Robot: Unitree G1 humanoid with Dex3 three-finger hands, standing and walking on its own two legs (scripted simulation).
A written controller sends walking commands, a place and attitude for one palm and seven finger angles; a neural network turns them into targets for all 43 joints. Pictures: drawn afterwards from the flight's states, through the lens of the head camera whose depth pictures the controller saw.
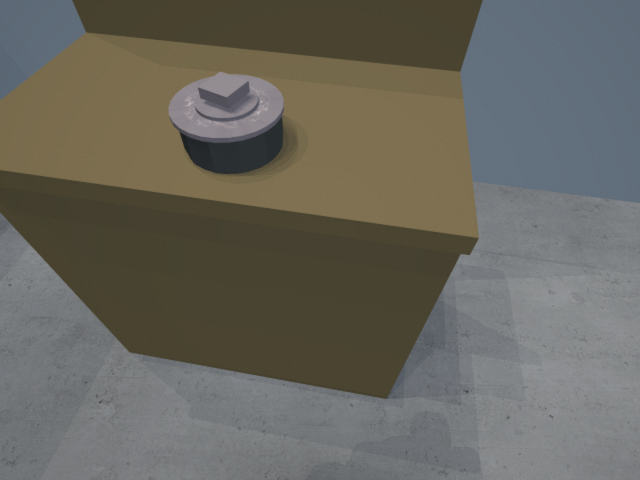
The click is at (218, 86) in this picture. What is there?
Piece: lid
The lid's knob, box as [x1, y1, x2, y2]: [198, 72, 249, 107]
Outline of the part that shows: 198,87 201,98 226,107 231,106 249,91 247,80 222,72 219,72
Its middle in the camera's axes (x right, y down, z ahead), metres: -0.15 -0.22 +0.58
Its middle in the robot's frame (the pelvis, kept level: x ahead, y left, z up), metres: +0.60 +0.18 +0.16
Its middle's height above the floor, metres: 0.93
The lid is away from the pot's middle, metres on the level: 0.00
